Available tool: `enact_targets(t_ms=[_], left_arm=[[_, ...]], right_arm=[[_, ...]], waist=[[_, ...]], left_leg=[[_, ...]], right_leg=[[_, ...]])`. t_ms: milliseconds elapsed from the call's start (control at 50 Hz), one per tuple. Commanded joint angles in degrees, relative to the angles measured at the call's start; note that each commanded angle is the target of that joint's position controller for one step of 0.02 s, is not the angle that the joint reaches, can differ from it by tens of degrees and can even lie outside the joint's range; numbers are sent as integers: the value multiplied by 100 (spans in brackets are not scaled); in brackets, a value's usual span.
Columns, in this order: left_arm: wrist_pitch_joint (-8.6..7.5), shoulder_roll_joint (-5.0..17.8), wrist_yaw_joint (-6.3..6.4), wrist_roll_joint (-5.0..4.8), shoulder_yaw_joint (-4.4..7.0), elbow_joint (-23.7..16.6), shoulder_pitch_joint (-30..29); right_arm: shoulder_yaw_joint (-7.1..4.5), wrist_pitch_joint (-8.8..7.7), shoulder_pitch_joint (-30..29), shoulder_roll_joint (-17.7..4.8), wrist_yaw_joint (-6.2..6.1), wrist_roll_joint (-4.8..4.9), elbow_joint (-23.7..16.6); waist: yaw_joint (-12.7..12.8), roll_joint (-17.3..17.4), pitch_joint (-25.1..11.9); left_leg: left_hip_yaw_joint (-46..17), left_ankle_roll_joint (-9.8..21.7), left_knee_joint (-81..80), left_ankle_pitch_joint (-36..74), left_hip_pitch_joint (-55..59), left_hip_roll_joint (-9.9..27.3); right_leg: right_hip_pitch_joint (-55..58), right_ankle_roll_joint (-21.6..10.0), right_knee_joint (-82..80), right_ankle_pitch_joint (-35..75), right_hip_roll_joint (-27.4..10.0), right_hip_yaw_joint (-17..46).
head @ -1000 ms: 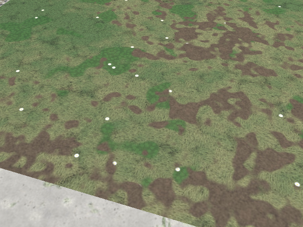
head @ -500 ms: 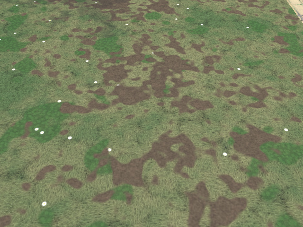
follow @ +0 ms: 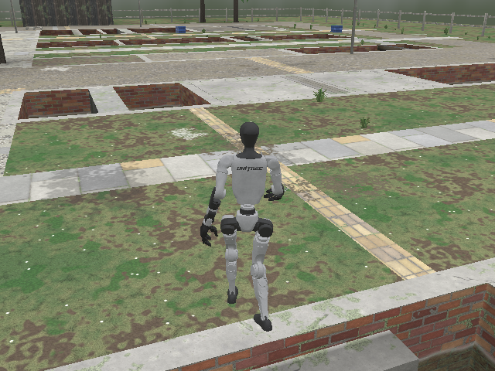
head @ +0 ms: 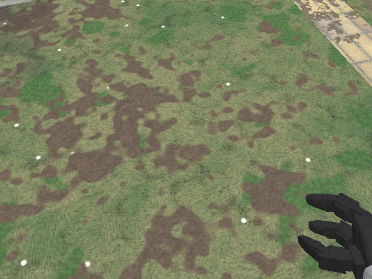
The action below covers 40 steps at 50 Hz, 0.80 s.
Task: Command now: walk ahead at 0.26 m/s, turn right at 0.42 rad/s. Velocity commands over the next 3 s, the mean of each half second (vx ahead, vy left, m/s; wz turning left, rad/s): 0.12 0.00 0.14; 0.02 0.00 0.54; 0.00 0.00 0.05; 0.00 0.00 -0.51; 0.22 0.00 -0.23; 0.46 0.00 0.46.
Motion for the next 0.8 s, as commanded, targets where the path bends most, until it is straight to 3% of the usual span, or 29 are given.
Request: enact_targets(t_ms=[20, 40, 60, 80, 120, 140, 180, 240, 320, 380, 420, 440, 460, 480, 500, 520, 540, 560, 620, 680, 760, 800], left_arm=[[-163, 629, -90, -21, 2, -659, 870], [-101, 879, -89, -28, 67, -711, 108], [-68, 877, -77, 72, 75, -856, -517], [-77, 693, -92, 152, 32, -976, -891], [-131, 314, -85, 146, -78, -1118, -975], [-170, 199, -33, 183, -114, -1141, -953], [-196, 193, 95, 214, -115, -1256, -1170], [-98, 317, 187, 146, -88, -1301, -1483], [50, 425, 199, 86, -19, -1548, -2232], [-46, 437, 163, 11, 26, -1636, -2477], [-122, 426, 97, -18, 74, -1514, -2182], [-141, 604, 93, 41, 143, -1475, -1998], [-106, 970, 146, 175, 230, -1543, -1877], [-44, 1139, 101, 338, 328, -1395, -1864], [-71, 852, 109, 292, 284, -1486, -1870], [-81, 647, 130, 229, 232, -1542, -2116], [-86, 568, 120, 149, 205, -1597, -2372], [-88, 579, 103, 77, 193, -1584, -2503], [-15, 694, 102, 139, 229, -1471, -2353], [70, 925, 145, 117, 308, -1352, -2145], [90, 1246, 103, 14, 425, -1207, -1937], [80, 1242, 95, -88, 434, -1153, -2014]], right_arm=[[-286, 105, 2029, -747, -125, -130, 40], [-181, 175, 1485, -243, -193, -81, -124], [-62, 217, 1269, -78, -189, -37, -75], [7, 203, 1285, -89, -158, -54, 53], [-3, 179, 1248, -211, -84, -55, 289], [-14, 181, 1252, -258, -51, -31, 375], [-173, 268, 1327, -709, -30, -35, 401], [-299, 477, 1512, -1006, -78, 60, 328], [-342, 736, 1784, -937, -166, 159, 224], [-379, 882, 1975, -876, -204, 136, 181], [-382, 935, 1884, -811, -228, 186, 113], [-349, 936, 1990, -663, -227, 201, 84], [-269, 921, 2109, -329, -205, 162, 19], [-319, 844, 1966, -494, -195, 187, -157], [-460, 797, 1986, -943, -145, 55, -51], [-534, 843, 2060, -1084, -110, 115, 71], [-537, 956, 2186, -1016, -130, 128, 203], [-510, 1047, 2195, -925, -135, 114, 207], [-345, 1111, 1783, -503, -88, 172, 0], [-204, 1070, 1336, -298, 4, 155, -262], [-272, 1061, 1330, -563, 110, 163, -397], [-317, 1069, 1629, -569, 150, 162, -331]], waist=[[-583, 1959, -3076], [-693, 1209, -2168], [-649, 384, -1378], [-548, -6, -905], [-259, 107, -453], [-177, 192, -469], [-193, 452, -676], [-280, 452, -1036], [-540, 594, -807], [-653, 853, -663], [-441, 896, -680], [-460, 779, -825], [-572, -302, -967], [-614, -2007, -702], [-535, -1406, -751], [-636, -899, -695], [-767, -574, -583], [-795, -563, -466], [-648, -705, -349], [-429, -921, -492], [-345, -1182, -542], [-549, -1166, -515]], left_leg=[[-4070, 2024, 365, 3564, 5483, 3350], [-3285, 1725, -82, 2252, 4417, 2728], [-2503, 1439, -356, 1974, 3246, 2252], [-2109, 1332, -520, 2138, 2404, 1913], [-1494, 1178, -764, 2485, 1407, 1431], [-1233, 1121, -755, 2996, 1099, 1232], [-1092, 1121, -700, 3821, 998, 1068], [-1386, 1061, -571, 2680, 1105, 1139], [-2129, 951, -680, -216, 1072, 1147], [-2570, 894, -502, -507, 1423, 1167], [-2563, 692, -171, -285, 1383, 959], [-2416, 472, 164, -667, 944, 786], [-1755, 117, 1301, -2505, 31, 322], [-543, -284, 2378, -3616, -1169, -359], [-630, -609, 3669, -3530, -1298, -31], [-652, -754, 4221, -3184, -1253, 39], [-613, -873, 4587, -2902, -1167, 129], [-564, -957, 4899, -2624, -1189, 178], [-189, -1062, 4365, -2024, -1062, 332], [46, -1045, 3166, -2019, -521, 532], [376, -799, 1975, -2045, 266, 478], [545, -529, 875, -1430, 875, 331]], right_leg=[[-3311, 636, 4538, -437, -495, -106], [-3510, 706, 4622, 189, -731, -548], [-3457, 720, 4378, 574, -862, -805], [-3328, 677, 4134, 704, -944, -813], [-2928, 621, 3214, 863, -1231, -1085], [-2696, 646, 2678, 985, -1258, -1278], [-2487, 749, 1797, 1095, -1133, -1555], [-2322, 823, 1105, 1556, -1078, -1433], [-2348, 810, 397, 1546, -978, -1258], [-2182, 675, -561, 1319, -842, -1232], [-1380, 470, -1924, 1956, -817, -1354], [-592, 264, -2123, 2340, -1274, -1149], [230, -281, -2136, 3628, -2561, -171], [224, -1156, -2350, 4959, -3485, 941], [143, -1402, -2357, 5257, -3578, 945], [-33, -1173, -2265, 5106, -3234, 399], [-235, -927, -2209, 4895, -2882, -83], [-421, -851, -2223, 4889, -2774, -354], [-529, -777, -2380, 4505, -2434, -1041], [-451, -815, -2324, 4254, -2512, -1338], [-460, -805, -2179, 3989, -2831, -1345], [-579, -547, -1814, 3654, -2798, -1501]])
Next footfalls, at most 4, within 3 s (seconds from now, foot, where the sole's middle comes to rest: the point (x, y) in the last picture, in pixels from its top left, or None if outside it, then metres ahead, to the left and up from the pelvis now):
0.44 right None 0.18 -0.09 -0.75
0.84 left None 0.08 0.18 -0.75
1.28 right None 0.19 -0.03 -0.75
1.80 right None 0.15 -0.08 -0.75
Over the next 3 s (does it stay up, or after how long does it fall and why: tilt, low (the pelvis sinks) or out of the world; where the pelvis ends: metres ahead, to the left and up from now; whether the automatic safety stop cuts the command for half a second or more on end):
stays up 0.38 0.00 0.02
